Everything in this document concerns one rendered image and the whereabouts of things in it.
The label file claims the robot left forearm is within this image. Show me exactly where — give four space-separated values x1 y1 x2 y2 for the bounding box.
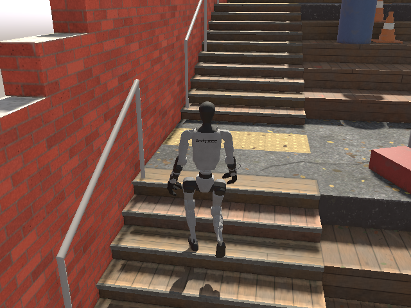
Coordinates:
169 156 183 184

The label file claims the robot left thigh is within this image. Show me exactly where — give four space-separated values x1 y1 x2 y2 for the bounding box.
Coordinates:
182 177 196 210

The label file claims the robot left upper arm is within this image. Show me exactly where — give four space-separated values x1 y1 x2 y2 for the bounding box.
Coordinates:
177 129 193 166

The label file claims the robot right upper arm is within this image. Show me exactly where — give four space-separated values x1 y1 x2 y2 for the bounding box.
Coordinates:
220 130 234 164

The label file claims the right robot hand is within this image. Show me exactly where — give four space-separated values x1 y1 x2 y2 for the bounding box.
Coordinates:
222 173 237 184

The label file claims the left robot hand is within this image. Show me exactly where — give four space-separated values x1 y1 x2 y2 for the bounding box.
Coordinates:
167 181 182 196

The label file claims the robot right forearm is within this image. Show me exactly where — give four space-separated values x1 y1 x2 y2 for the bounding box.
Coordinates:
227 156 237 176

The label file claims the right robot foot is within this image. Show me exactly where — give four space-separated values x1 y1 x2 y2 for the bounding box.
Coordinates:
215 241 226 258

